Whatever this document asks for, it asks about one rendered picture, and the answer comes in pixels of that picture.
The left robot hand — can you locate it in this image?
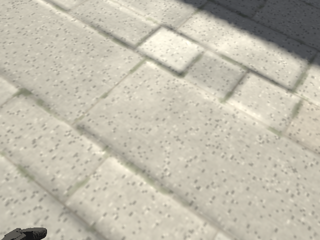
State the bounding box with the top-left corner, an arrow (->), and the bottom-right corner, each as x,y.
1,227 -> 47,240

